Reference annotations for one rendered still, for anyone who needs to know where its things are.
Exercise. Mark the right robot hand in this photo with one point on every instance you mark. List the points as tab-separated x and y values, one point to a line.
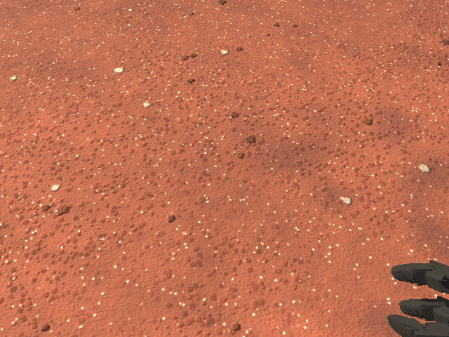
436	276

